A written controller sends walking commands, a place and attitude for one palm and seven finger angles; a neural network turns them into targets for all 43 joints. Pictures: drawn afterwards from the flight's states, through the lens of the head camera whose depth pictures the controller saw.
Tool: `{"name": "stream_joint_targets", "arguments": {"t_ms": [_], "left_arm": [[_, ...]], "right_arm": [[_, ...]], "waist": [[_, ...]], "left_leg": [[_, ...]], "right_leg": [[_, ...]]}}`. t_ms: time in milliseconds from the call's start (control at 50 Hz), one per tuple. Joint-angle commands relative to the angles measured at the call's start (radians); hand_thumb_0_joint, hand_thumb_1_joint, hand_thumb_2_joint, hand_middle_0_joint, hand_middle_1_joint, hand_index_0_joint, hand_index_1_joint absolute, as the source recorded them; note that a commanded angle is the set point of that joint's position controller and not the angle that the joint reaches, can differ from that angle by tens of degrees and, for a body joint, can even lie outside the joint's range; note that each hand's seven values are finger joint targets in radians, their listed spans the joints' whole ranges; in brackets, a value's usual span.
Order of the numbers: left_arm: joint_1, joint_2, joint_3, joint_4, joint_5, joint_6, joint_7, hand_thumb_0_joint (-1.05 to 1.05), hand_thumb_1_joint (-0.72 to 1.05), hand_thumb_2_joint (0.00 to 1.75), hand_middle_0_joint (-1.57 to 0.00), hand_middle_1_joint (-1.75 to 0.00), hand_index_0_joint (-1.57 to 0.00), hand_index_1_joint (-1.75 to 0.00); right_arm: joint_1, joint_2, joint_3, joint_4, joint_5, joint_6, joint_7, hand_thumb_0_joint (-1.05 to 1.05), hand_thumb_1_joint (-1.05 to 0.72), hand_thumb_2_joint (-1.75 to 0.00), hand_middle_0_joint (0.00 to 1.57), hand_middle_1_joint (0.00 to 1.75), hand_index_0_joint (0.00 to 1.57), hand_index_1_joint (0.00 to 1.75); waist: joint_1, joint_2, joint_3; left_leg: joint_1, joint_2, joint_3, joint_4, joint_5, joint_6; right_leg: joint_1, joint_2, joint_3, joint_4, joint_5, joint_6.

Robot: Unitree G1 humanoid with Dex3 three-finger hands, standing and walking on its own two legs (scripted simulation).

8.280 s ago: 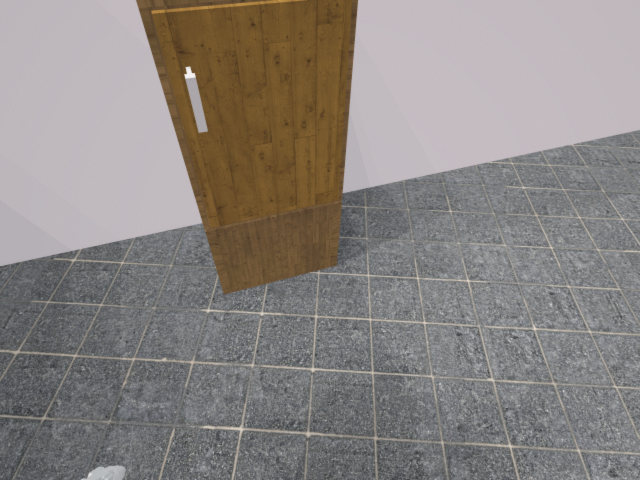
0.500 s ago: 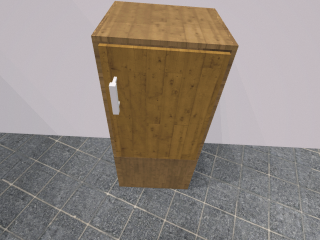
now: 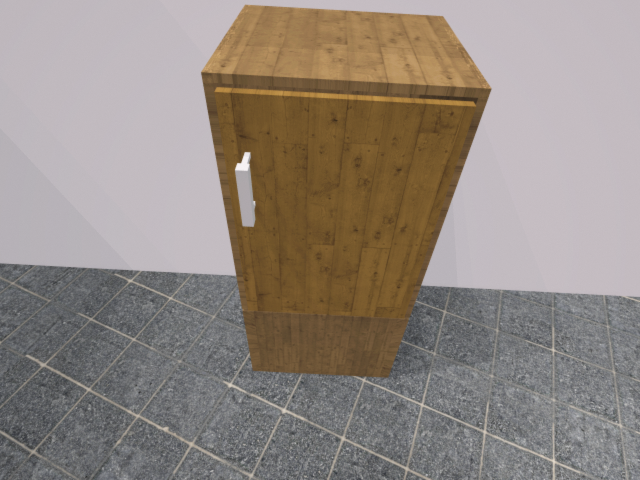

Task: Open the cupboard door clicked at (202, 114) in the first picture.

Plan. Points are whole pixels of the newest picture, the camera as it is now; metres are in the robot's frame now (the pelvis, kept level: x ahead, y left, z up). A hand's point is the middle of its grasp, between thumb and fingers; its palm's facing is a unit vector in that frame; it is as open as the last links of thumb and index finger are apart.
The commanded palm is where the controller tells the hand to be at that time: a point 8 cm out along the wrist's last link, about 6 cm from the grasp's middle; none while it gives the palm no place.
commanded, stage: look again from close up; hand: left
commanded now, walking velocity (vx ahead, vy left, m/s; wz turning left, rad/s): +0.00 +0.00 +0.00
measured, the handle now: (247, 189) +0.58 +0.18 +0.04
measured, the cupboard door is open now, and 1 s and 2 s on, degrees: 0 0 0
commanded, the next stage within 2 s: raise the hand with hooked fingers in 0.46 s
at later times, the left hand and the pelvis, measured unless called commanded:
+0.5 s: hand out of the picture -0.02 +0.15 -0.18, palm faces +0.04 -0.99 -0.16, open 7.4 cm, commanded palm none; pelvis +0.01 +0.00 +0.00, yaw +0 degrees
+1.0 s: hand (205, 445) +0.18 +0.16 -0.06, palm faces +0.07 -1.00 +0.04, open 8.6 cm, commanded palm +0.16 +0.23 -0.04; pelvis +0.02 -0.03 -0.08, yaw +3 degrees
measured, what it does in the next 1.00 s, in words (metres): lowers itself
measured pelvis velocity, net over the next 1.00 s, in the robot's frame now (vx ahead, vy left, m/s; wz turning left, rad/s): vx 0.02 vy -0.03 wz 0.05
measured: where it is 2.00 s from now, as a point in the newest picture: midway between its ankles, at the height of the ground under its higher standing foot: outside the picture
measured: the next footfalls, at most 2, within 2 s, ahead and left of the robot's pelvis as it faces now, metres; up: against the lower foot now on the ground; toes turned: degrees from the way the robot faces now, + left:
none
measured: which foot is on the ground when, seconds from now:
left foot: down 0.00-1.00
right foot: down 0.00-1.00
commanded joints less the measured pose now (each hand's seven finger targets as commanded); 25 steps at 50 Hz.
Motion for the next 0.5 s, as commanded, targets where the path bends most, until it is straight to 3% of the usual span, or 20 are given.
{"name": "stream_joint_targets", "arguments": {"t_ms": [0,100,260,380,480], "left_arm": [[0.076,0.088,0.02,-0.034,-0.002,-0.012,0.002,0.0,0.9,0.9,-0.2,-0.3,-0.2,-0.3],[0.082,0.08,0.022,-0.029,-0.002,-0.011,0.002,0.0,0.9,0.9,-0.2,-0.3,-0.2,-0.3],[0.063,0.083,0.021,-0.034,-0.005,-0.015,0.001,0.0,0.9,0.9,-0.2,-0.3,-0.2,-0.3],[0.04,0.089,0.02,-0.039,-0.007,-0.019,0.002,0.0,0.9,0.9,-0.2,-0.3,-0.2,-0.3],[0.035,0.085,0.019,-0.037,-0.008,-0.019,0.003,0.0,0.9,0.9,-0.2,-0.3,-0.2,-0.3]], "right_arm": [[0.047,-0.099,-0.012,-0.04,-0.002,-0.011,-0.007,0.0,-0.9,-0.9,0.2,0.3,0.2,0.3],[0.043,-0.1,-0.012,-0.036,-0.003,-0.015,-0.009,0.0,-0.9,-0.9,0.2,0.3,0.2,0.3],[0.047,-0.092,-0.011,-0.03,-0.003,-0.016,-0.008,0.0,-0.9,-0.9,0.2,0.3,0.2,0.3],[0.058,-0.083,-0.007,-0.017,-0.002,-0.019,-0.007,0.0,-0.9,-0.9,0.2,0.3,0.2,0.3],[0.057,-0.082,-0.006,-0.011,-0.003,-0.022,-0.008,0.0,-0.9,-0.9,0.2,0.3,0.2,0.3]], "waist": [[-0.013,-0.012,0.135],[-0.005,0.041,0.129],[-0.007,-0.012,0.135],[-0.012,-0.019,0.129],[-0.012,0.013,0.123]], "left_leg": [[-0.064,0.135,-0.192,-0.201,-0.37,-0.033],[-0.077,0.145,-0.205,-0.228,-0.385,-0.034],[-0.07,0.133,-0.191,-0.202,-0.337,-0.036],[-0.058,0.133,-0.185,-0.195,-0.309,-0.038],[-0.052,0.139,-0.191,-0.204,-0.298,-0.037]], "right_leg": [[-0.085,-0.041,0.086,-0.115,-0.241,-0.034],[-0.051,-0.03,0.072,-0.088,-0.188,-0.032],[-0.064,-0.045,0.097,-0.116,-0.205,-0.037],[-0.06,-0.05,0.101,-0.123,-0.195,-0.039],[-0.043,-0.046,0.094,-0.111,-0.15,-0.04]]}}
